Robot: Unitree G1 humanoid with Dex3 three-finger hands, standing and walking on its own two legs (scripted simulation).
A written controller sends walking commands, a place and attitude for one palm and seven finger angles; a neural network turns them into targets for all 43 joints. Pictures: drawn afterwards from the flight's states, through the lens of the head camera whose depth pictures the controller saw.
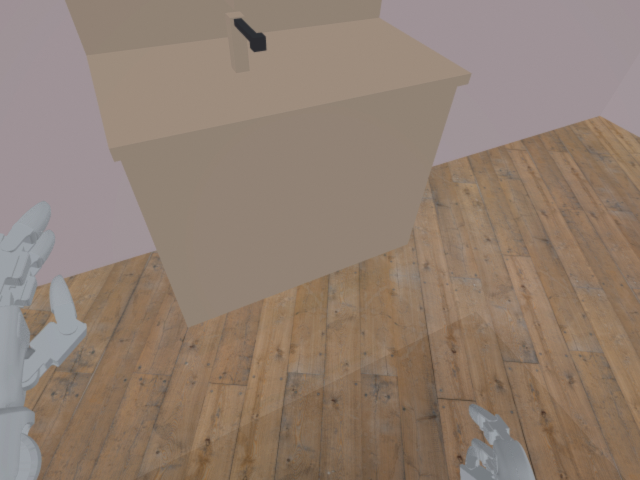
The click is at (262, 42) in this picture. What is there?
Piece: tap's lever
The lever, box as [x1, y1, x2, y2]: [249, 32, 265, 51]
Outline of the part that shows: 261,32 249,34 250,47 253,51 265,50 265,36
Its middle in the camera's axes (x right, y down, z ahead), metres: -0.14 -0.42 +0.82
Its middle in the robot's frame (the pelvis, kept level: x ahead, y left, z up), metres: +0.90 +0.20 +0.16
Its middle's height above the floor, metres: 0.93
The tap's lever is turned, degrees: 0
